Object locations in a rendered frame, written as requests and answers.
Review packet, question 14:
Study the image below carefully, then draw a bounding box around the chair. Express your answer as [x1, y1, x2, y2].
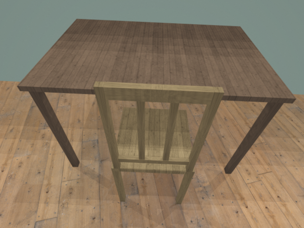
[93, 81, 224, 204]

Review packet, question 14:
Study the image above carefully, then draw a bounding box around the table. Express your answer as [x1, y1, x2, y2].
[17, 19, 296, 174]

